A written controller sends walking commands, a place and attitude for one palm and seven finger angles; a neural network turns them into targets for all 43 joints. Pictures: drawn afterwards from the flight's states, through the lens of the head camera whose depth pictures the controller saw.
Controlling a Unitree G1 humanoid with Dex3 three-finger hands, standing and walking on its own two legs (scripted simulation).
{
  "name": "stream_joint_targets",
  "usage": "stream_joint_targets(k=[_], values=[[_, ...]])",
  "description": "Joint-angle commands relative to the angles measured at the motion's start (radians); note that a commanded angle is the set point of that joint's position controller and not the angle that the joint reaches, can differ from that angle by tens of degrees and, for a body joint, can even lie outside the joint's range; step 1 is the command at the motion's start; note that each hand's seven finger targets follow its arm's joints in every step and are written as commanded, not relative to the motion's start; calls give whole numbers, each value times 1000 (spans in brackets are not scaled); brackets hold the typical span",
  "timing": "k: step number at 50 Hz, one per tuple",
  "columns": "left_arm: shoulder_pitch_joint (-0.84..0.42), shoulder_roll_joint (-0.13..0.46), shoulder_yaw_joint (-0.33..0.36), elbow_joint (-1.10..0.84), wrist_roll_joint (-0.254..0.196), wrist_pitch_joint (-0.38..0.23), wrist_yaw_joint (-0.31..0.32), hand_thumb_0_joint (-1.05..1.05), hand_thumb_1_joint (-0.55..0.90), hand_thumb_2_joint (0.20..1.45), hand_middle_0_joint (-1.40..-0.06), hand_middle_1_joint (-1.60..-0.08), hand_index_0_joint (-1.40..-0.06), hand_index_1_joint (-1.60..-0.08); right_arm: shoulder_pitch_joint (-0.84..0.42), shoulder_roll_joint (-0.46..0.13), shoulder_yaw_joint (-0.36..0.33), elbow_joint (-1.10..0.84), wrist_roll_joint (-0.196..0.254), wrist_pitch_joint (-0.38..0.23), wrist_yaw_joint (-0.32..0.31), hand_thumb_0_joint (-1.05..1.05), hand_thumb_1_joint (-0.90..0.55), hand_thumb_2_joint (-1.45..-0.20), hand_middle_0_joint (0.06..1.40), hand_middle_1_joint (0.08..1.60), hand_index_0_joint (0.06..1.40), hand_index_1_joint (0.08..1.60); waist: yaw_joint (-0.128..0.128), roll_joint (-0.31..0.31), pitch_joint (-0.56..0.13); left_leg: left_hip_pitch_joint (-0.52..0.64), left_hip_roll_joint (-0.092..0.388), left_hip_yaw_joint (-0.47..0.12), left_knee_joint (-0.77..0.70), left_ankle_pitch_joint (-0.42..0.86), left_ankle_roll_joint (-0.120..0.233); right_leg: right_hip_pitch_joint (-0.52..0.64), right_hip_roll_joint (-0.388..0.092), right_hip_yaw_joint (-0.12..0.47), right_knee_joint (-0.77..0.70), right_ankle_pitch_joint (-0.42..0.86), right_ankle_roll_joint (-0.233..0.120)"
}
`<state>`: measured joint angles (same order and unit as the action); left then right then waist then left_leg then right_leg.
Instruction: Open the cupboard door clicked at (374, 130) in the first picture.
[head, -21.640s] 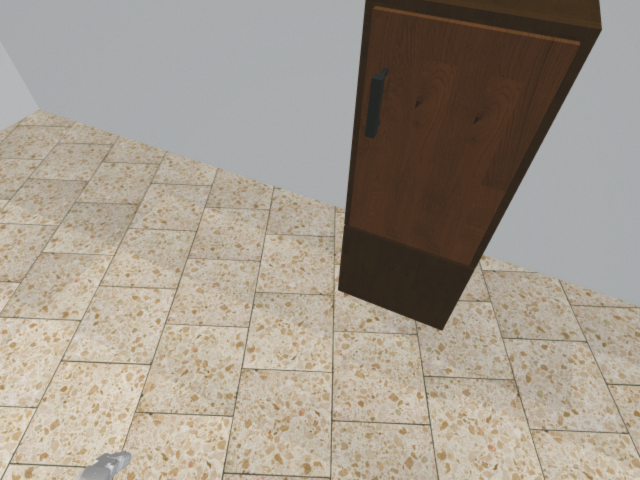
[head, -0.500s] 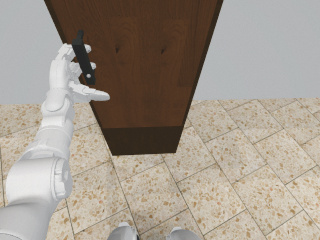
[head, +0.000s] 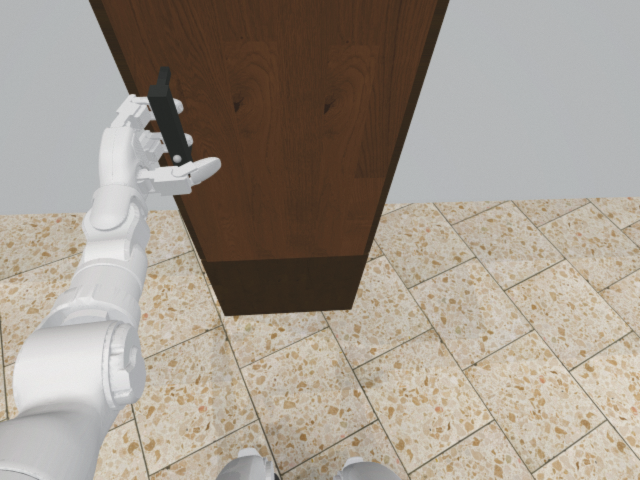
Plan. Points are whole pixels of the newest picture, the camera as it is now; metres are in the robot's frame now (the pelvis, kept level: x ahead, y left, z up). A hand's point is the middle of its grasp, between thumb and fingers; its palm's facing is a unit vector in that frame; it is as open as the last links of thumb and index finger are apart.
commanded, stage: close the thumb around the handle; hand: left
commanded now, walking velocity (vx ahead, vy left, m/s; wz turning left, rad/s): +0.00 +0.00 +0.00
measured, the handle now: (175, 124) +0.56 +0.15 +0.10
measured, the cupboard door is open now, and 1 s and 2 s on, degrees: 0 22 47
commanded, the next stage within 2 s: pull the door open along its arc in 0.34 s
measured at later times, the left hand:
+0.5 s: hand (186, 158) +0.50 +0.13 +0.09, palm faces +0.00 -1.00 +0.00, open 6.1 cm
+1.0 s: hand (218, 232) +0.38 +0.09 +0.10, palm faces +0.11 -0.99 +0.10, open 6.4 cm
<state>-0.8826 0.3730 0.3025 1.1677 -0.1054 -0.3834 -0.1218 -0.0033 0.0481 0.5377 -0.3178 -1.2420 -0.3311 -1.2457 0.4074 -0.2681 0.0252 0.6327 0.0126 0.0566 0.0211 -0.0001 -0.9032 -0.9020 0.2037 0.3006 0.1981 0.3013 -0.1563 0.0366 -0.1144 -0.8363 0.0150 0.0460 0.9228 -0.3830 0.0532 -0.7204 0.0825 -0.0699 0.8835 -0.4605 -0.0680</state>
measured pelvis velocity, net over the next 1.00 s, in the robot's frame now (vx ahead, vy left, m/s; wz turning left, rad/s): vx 0.01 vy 0.00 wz -0.02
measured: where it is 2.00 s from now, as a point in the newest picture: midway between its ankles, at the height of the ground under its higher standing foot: outside the picture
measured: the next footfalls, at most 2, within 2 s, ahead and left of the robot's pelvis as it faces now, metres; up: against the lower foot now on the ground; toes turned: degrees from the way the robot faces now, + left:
none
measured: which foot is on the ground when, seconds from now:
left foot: down 0.00-1.00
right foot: down 0.00-1.00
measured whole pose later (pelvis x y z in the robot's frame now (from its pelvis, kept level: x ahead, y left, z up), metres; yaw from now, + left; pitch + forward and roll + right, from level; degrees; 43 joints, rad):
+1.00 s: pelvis +0.01 +0.00 +0.01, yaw -1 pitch +11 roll -1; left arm -0.27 0.02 0.06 0.45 -0.14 -0.27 0.18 0.01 0.68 0.76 -0.31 -1.31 -0.31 -1.28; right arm 0.32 -0.25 0.01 0.54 0.01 0.05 0.06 0.00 -0.90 -0.90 0.20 0.30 0.20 0.30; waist -0.06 0.04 -0.14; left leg -0.65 0.01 0.08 0.84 -0.38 0.05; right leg -0.56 0.07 -0.03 0.83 -0.46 -0.06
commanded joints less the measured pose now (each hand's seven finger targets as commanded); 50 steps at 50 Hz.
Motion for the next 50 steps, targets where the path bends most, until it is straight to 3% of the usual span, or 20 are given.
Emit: stream_joint_targets(k=[1,3,4,5,6,7,11,12,15,21,22,23,25,34,40,43,44,45,48,50], values=[[-493,170,-19,-213,-10,-70,5,0,564,756,-376,-1314,-376,-1314,133,-163,-63,-58,-4,-22,-7,0,-900,-900,200,300,200,300,-20,51,-394,397,-15,-100,-53,317,-2,27,-9,77,-116,405,52],[-486,198,7,-202,-7,-74,15,0,676,804,-384,-1326,-384,-1326,144,-169,-65,-53,-8,-23,-6,0,-900,-900,200,300,200,300,-16,38,-399,400,-15,-105,-49,323,-1,25,-6,72,-110,395,49],[-473,205,19,-215,-8,-77,20,0,732,828,-388,-1332,-388,-1332,141,-170,-67,-54,-8,-23,-6,0,-900,-900,200,300,200,300,-6,52,-434,418,-14,-105,-50,340,-3,29,-8,73,-108,406,50],[-477,180,-4,-223,-5,-79,21,0,788,852,-392,-1338,-392,-1338,138,-166,-66,-57,-9,-23,-5,0,-900,-900,200,300,200,300,-9,54,-441,428,-12,-109,-48,344,-6,21,-6,69,-103,401,48],[-486,151,-24,-220,-8,-79,21,0,844,876,-396,-1344,-396,-1344,135,-165,-67,-55,-8,-25,-3,0,-900,-900,200,300,200,300,-18,61,-427,436,-10,-110,-47,339,-7,-5,-6,65,-106,387,48],[-482,178,0,-198,-4,-76,26,0,900,900,-400,-1350,-400,-1350,141,-169,-66,-48,-12,-26,-3,0,-900,-900,200,300,200,300,-13,48,-409,426,-8,-114,-48,329,-8,-10,-4,60,-105,367,46],[-511,153,-30,-220,6,-82,36,0,900,900,-400,-1350,-400,-1350,143,-171,-69,-48,-14,-24,-1,0,-900,-900,200,300,200,300,-24,63,-432,454,-4,-122,-46,348,-10,-32,-4,58,-98,366,45],[-498,162,-10,-228,5,-83,41,0,900,900,-400,-1350,-400,-1350,145,-171,-72,-46,-16,-24,0,0,-900,-900,200,300,200,300,-12,73,-450,469,-4,-124,-44,359,-12,-30,-3,54,-96,366,44],[-491,144,-20,-188,5,-74,53,0,900,900,-400,-1350,-400,-1350,144,-171,-69,-44,-16,-20,1,0,-900,-900,200,300,200,300,-22,45,-408,452,-3,-126,-49,345,-13,-48,0,49,-99,350,45],[-522,224,27,-165,26,-70,71,0,900,900,-400,-1350,-400,-1350,149,-179,-64,-48,-17,-20,-6,0,-900,-900,200,300,200,300,-22,27,-384,384,-8,-120,-56,275,-6,-25,-6,62,-106,311,46],[-520,192,0,-167,27,-70,68,0,900,900,-400,-1350,-400,-1350,145,-174,-62,-52,-17,-21,-5,0,-900,-900,200,300,200,300,-24,44,-390,396,-8,-123,-59,272,-10,-32,-6,57,-104,302,45],[-489,156,-9,-182,17,-74,65,0,900,900,-400,-1350,-400,-1350,145,-170,-64,-61,-19,-25,-1,0,-900,-900,200,300,200,300,-9,62,-407,421,-10,-124,-58,289,-10,-36,-4,54,-101,306,40],[-444,151,-3,-204,8,-81,64,0,900,900,-400,-1350,-400,-1350,137,-170,-66,-65,-19,-26,3,0,-900,-900,200,300,200,300,3,55,-440,450,-6,-122,-57,319,-14,-23,-2,49,-97,327,40],[-143,81,-36,-402,-18,-67,55,0,900,900,-400,-1350,-400,-1350,91,-157,-74,-137,-3,-13,18,0,-900,-900,200,300,200,300,70,22,-456,463,-12,-87,-81,390,-10,96,2,50,-107,441,39],[183,-28,-104,-651,-60,-19,61,0,900,900,-400,-1350,-400,-1350,22,-139,-78,-192,15,-20,27,0,-900,-900,200,300,200,300,114,-30,-383,475,-13,-62,-112,439,-8,174,-2,49,-130,527,45],[316,-42,-125,-794,-66,0,73,0,900,900,-400,-1350,-400,-1350,-16,-131,-75,-222,18,-27,26,0,-900,-900,200,300,200,300,135,-40,-341,459,-20,-50,-128,420,-3,223,-10,58,-140,546,49],[303,-82,2,-853,-134,14,212,0,900,900,-400,-1350,-400,-1350,-69,-97,-67,-221,12,-34,26,0,-900,-900,200,300,200,300,208,-48,-322,417,-21,-41,-146,397,-13,242,-12,40,-154,495,47],[353,-155,-90,-864,-101,32,281,0,900,900,-400,-1350,-400,-1350,-86,-93,-61,-222,4,-42,30,0,-900,-900,200,300,200,300,173,-32,-270,418,-22,-39,-150,359,-18,222,-11,42,-157,463,50],[465,-198,-125,-965,-47,52,407,0,900,900,-400,-1350,-400,-1350,-103,-90,-62,-224,-16,-49,40,0,-900,-900,200,300,200,300,176,-85,-256,415,-20,-46,-148,359,-19,234,-19,39,-150,463,51],[472,-281,-195,-1030,-9,65,487,0,900,900,-400,-1350,-400,-1350,-134,-75,-61,-226,-27,-48,47,0,-900,-900,200,300,200,300,169,-83,-278,426,-20,-45,-144,357,-23,244,-31,45,-144,473,52]])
